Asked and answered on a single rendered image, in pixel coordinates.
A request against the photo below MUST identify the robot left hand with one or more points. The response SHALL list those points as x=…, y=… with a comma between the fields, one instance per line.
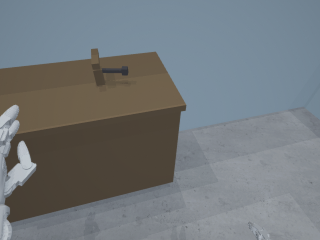
x=22, y=171

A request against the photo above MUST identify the counter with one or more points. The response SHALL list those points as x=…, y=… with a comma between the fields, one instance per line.
x=92, y=135

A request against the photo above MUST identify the tap lever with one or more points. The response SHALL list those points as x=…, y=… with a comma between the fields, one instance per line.
x=123, y=70

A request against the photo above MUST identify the robot right hand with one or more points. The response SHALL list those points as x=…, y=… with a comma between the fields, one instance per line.
x=260, y=233

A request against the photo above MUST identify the robot left forearm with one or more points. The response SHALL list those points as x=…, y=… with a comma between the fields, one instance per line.
x=6, y=230

